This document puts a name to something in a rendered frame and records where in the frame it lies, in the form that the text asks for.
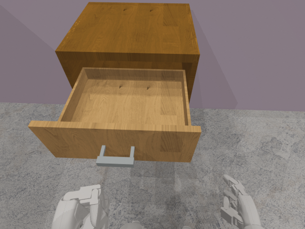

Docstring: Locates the left robot hand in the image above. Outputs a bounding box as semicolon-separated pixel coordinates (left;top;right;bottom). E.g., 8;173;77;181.
51;184;110;229

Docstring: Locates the drawer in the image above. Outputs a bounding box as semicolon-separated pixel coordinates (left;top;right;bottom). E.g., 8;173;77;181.
28;67;201;163

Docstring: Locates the handle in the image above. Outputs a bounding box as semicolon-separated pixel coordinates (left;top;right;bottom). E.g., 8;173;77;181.
96;145;135;167

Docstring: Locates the right robot hand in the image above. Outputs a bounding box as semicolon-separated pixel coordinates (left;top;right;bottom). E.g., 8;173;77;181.
221;174;262;229

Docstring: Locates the cabinet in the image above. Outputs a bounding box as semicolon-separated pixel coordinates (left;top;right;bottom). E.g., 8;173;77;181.
55;2;200;102

